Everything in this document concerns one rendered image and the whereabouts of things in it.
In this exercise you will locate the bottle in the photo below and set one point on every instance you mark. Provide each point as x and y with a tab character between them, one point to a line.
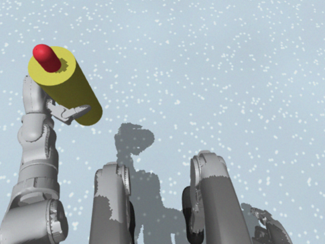
57	72

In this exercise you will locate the left robot arm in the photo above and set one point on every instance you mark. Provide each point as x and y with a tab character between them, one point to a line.
35	215

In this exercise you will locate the right robot foot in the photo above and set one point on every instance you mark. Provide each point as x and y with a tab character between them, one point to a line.
192	237

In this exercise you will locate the right robot hand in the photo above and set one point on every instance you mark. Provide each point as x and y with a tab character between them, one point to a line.
274	232

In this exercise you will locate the left robot hand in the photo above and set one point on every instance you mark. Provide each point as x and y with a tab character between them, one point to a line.
35	99

